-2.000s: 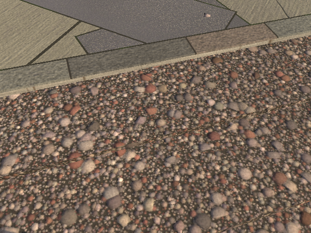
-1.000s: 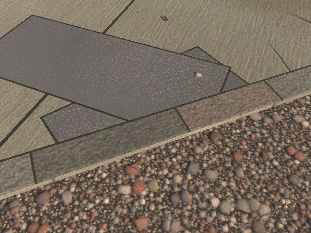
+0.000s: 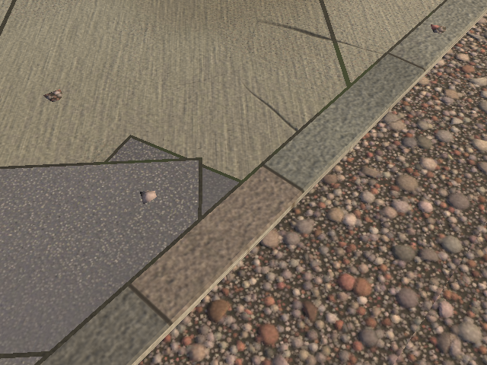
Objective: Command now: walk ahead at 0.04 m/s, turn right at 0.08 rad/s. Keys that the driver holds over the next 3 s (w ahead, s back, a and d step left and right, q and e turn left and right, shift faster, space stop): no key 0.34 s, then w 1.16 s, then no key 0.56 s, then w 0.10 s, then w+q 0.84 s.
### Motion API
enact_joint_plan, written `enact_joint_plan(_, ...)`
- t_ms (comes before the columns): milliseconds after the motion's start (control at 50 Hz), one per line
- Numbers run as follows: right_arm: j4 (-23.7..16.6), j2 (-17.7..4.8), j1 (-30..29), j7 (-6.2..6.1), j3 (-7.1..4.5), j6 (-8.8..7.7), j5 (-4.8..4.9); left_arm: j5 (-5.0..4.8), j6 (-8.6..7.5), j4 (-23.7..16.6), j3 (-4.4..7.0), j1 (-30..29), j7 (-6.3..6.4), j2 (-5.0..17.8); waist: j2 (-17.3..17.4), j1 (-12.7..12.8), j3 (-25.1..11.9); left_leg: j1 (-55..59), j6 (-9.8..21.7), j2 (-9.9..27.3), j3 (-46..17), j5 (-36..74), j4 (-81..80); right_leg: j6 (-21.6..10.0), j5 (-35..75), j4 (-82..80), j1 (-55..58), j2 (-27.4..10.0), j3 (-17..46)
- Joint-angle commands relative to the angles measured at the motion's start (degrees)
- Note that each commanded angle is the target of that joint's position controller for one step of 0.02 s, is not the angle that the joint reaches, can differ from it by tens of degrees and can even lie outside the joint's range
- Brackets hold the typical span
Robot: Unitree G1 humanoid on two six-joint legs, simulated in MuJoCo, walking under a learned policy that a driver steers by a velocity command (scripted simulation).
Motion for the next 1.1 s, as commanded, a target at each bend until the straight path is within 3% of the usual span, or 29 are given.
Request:
enact_joint_plan(20, -2.7, -7.8, -2.5, -1.08, -2.17, 0.33, 0.5, -0.2, -0.75, 0.0, 0.47, 5.8, -0.54, 2.1, 8.6, 1.9, -9.2, 4.8, 10.8, 10.4, -11.5, -5.2, -9.4, -0.4, 12.1, -16.4, 10.1, -0.9, -1.4)
enact_joint_plan(60, -1.6, -6.5, -1.0, -1.46, -1.78, 0.82, 0.48, 0.24, -0.54, 2.0, 0.69, 8.1, -1.21, 2.3, 6.7, 2.7, -9.0, 0.9, 8.1, 8.8, -10.0, -14.1, -6.0, -2.4, 17.6, -24.4, 16.9, 0.9, -4.4)
enact_joint_plan(80, -1.1, -4.5, -0.2, -1.18, -1.12, 0.81, -0.21, 1.02, -0.28, 2.1, 0.67, 8.5, -1.31, 2.9, 4.8, 2.5, -7.9, -2.4, 5.0, 7.1, -8.7, -18.7, -2.4, -3.5, 15.0, -24.9, 18.3, -0.9, -2.5)
enact_joint_plan(100, -0.9, -1.4, 0.3, -0.57, -0.27, 0.69, -1.07, 2.03, -0.14, 1.6, 0.91, 9.1, -0.96, 5.6, -3.8, 1.7, -6.8, -7.4, 0.9, 3.7, -4.8, -22.1, 9.5, -6.1, 12.6, -27.9, 18.1, -9.7, 7.9)
enact_joint_plan(120, -0.7, -0.5, 1.7, -0.3, -0.12, 0.36, -0.82, 2.66, -0.19, -0.9, 0.0, 3.5, -0.68, 5.8, -10.2, -0.9, -4.1, -5.9, -2.4, 0.6, -0.7, -24.2, 15.1, -10.0, 14.1, -30.6, 7.7, -15.9, 12.7)
enact_joint_plan(140, -0.8, -3.7, 0.7, -0.45, -0.73, 0.24, -0.41, 4.0, -0.93, -1.4, 0.52, 0.0, -0.81, 6.9, -12.3, 0.0, -1.5, 2.3, -2.3, 2.6, -3.5, -20.2, 14.6, -13.4, -1.4, -35.7, -4.3, -16.9, 15.6)
enact_joint_plan(160, -0.2, -5.4, -0.3, -0.78, -1.38, 0.14, -0.48, 3.3, -1.92, -1.5, -0.03, -3.5, -0.6, 4.7, -10.2, -1.2, 2.0, 4.4, -2.2, 2.8, -3.3, -13.1, 12.7, -10.9, -7.7, -36.0, -6.0, -12.1, 12.4)
enact_joint_plan(200, 1.6, -5.2, -0.6, -1.32, -1.56, 0.1, -1.44, 2.59, -3.27, 1.1, -0.6, -0.4, -0.44, 3.5, -9.4, -0.5, 2.5, 6.6, -2.2, 2.8, -3.2, -4.9, 6.1, -6.3, -4.5, -34.9, -3.9, -8.2, 8.4)
enact_joint_plan(240, 3.1, -6.0, 0.2, -1.01, -1.73, -0.05, -0.94, 1.71, -3.73, 3.4, -0.56, 4.3, -0.23, 3.6, -6.1, 0.3, 1.5, 8.0, -2.0, 3.5, -4.7, -1.9, 2.8, -3.7, 2.9, -33.7, 0.0, -6.9, 6.6)
enact_joint_plan(300, 5.6, -4.5, -0.1, -0.57, -1.42, -0.31, -0.23, 0.94, -3.72, 5.7, -0.21, 8.1, 0.07, 4.1, -3.0, 1.1, -1.8, 6.3, -1.8, 3.3, -4.5, -1.1, 3.1, -3.0, 21.3, -29.8, 8.6, -6.6, 4.8)
enact_joint_plan(340, 7.1, -4.0, 0.0, -0.45, -1.25, -0.41, -0.08, 0.81, -3.35, 6.5, -0.06, 8.7, 0.3, 3.8, -2.7, 1.2, -3.8, 5.7, -2.2, 3.5, -4.3, -1.6, 3.4, -3.2, 32.3, -28.3, 12.3, -7.0, 4.3)
enact_joint_plan(360, 8.1, -3.5, 0.5, -0.42, -1.1, -0.28, 0.03, 0.75, -3.05, 7.3, -0.04, 10.2, 0.39, 3.2, -2.7, 1.7, -5.5, 5.2, -2.3, 2.8, -3.2, -4.2, 4.2, -3.8, 29.2, -29.1, 14.4, -7.0, 4.6)
enact_joint_plan(420, 7.9, -4.9, -4.2, -0.59, -1.57, -0.41, 0.88, 0.33, -2.46, 7.6, 1.07, 11.9, 0.37, 6.3, -6.0, 4.8, -0.5, -6.4, -1.7, -0.1, 1.4, -16.5, 12.3, -10.8, -3.0, -36.1, 16.9, -11.8, 14.0)
enact_joint_plan(460, 6.1, -6.2, -8.4, -0.34, -1.88, -1.67, 1.82, 0.58, -3.37, 8.1, 1.56, 14.2, 0.42, 7.3, -8.4, 6.5, 4.4, -18.4, 0.4, 2.7, -1.2, -21.1, 21.1, -15.6, -9.9, -40.2, 21.0, -17.9, 22.5)
enact_joint_plan(520, 6.7, -4.7, -7.8, 0.94, -1.64, -3.72, 2.28, -0.03, -4.43, 9.9, 1.16, 18.0, 0.39, 4.3, -6.2, 6.0, 4.6, -30.0, 2.5, 5.5, -2.3, -19.5, 29.6, -16.1, 2.4, -38.5, 30.2, -18.4, 20.1)
enact_joint_plan(580, 5.8, -1.9, -11.3, 2.53, -0.17, -4.99, 1.69, -0.22, -4.24, 10.5, 0.91, 18.6, -0.08, 3.5, -5.5, 6.2, 3.6, -25.1, 1.9, 5.4, 0.6, -16.0, 25.3, -15.2, 15.1, -38.0, 26.4, -15.6, 12.7)
enact_joint_plan(640, 5.2, -1.7, -10.9, 3.67, 0.83, -4.98, 1.51, -0.22, -4.37, 10.2, 1.2, 17.4, -0.6, 5.5, -7.0, 3.6, 2.7, -10.1, 1.6, 2.5, 4.2, -13.5, 19.0, -15.0, 22.3, -37.9, 15.4, -14.0, 7.7)
enact_joint_plan(660, 5.9, -2.9, -7.9, 3.62, 0.51, -4.89, 1.68, -0.49, -4.56, 10.0, 1.38, 16.2, -0.62, 6.6, -7.5, 1.1, 1.5, -2.7, 2.0, 1.0, 4.8, -10.6, 16.1, -14.2, 26.6, -36.5, 12.2, -13.7, 6.4)
enact_joint_plan(700, 9.0, -7.6, 2.6, 2.9, -1.65, -4.49, 1.71, -0.68, -5.32, 9.5, 1.12, 14.8, -0.22, 6.9, -6.9, -5.0, -4.0, 14.7, 3.4, -2.9, 5.6, -7.0, 11.0, -11.1, 43.4, -26.5, 8.1, -11.0, 2.7)
enact_joint_plan(720, 10.7, -11.5, 10.7, 2.3, -3.17, -4.43, 1.43, -0.49, -5.72, 8.7, 0.62, 13.4, 0.16, 5.7, -3.2, -9.0, -8.6, 26.2, 5.6, 2.0, -2.2, -8.5, 7.1, -8.0, 45.0, -12.7, 2.6, -7.3, -1.3)
enact_joint_plan(740, 11.6, -18.6, 18.3, 1.81, -4.64, -4.18, 0.14, -0.21, -6.68, 6.5, -0.77, 16.2, 0.6, 0.3, 14.6, -8.7, -16.5, 39.7, 14.8, 19.9, -34.4, -22.8, -6.2, -3.1, 21.2, 11.6, -13.7, 1.9, -4.8)
enact_joint_plan(760, 12.0, -15.5, 18.2, 1.83, -3.31, -4.57, -0.06, 0.21, -7.96, 6.9, -0.19, 13.8, 0.34, 1.4, 15.6, -8.4, -17.8, 37.6, 17.3, 23.8, -52.9, -28.0, -17.4, -3.2, -1.4, 25.4, -18.7, 4.1, 5.0)
enact_joint_plan(780, 10.9, -12.1, 11.5, 2.08, -1.91, -5.15, 0.35, -1.49, -8.62, 6.3, 0.66, 12.4, -0.23, 3.3, 12.1, -5.2, -9.1, 30.3, 15.4, 24.0, -45.8, -31.9, -17.2, -4.7, 0.3, 31.2, -24.2, 0.8, 5.9)
enact_joint_plan(800, 10.2, -9.1, 7.1, 2.49, -1.01, -5.34, 0.88, -1.71, -8.72, 5.9, 0.53, 9.8, -0.41, 3.4, 7.4, -3.1, -3.5, 22.5, 13.5, 21.8, -37.0, -29.2, -17.1, -6.1, 4.8, 31.7, -24.5, -2.8, 2.8)
enact_joint_plan(820, 10.2, -7.4, 4.2, 3.03, -0.42, -5.58, 0.75, -1.45, -8.53, 5.8, 0.96, 8.5, -0.18, 3.5, 4.3, -1.0, 0.1, 16.4, 11.6, 19.0, -29.1, -22.9, -18.4, -6.8, 9.1, 28.6, -22.9, -5.3, 0.9)
enact_joint_plan(860, 10.6, -4.1, 2.1, 3.55, 0.46, -5.84, -0.12, -1.42, -7.23, 6.9, 1.43, 11.0, 0.14, 2.5, 6.6, 2.4, 0.6, 10.9, 8.8, 13.7, -17.8, -13.3, -20.7, -7.4, 14.4, 24.3, -16.3, -7.5, 0.5)
enact_joint_plan(900, 11.7, -4.4, 5.0, 3.17, 0.46, -5.88, 0.0, -1.38, -6.57, 7.2, 1.58, 10.1, 0.08, 2.2, 5.6, 2.6, 1.5, 11.5, 9.3, 11.4, -11.6, -5.5, -22.5, -7.0, 17.3, 20.2, -16.6, -7.8, -1.2)
enact_joint_plan(980, 13.0, -6.4, 10.0, 1.59, 0.39, -5.33, -0.03, -0.26, -6.79, 3.9, 1.59, -0.4, -0.42, 1.3, 3.4, 0.9, 1.7, 17.4, 9.8, 11.3, -7.5, 6.9, -23.3, -4.4, 25.8, 7.7, -23.4, -8.1, -2.5)
enact_joint_plan(1100, 14.0, -8.3, 16.0, 0.67, -0.14, -4.82, 0.86, -1.03, -7.34, 0.3, 0.48, -13.5, -1.99, 0.1, 3.6, -2.7, 3.5, 23.7, 9.0, 12.1, -4.7, 8.8, -24.3, -3.4, 33.1, -11.7, -21.0, -5.4, -4.7)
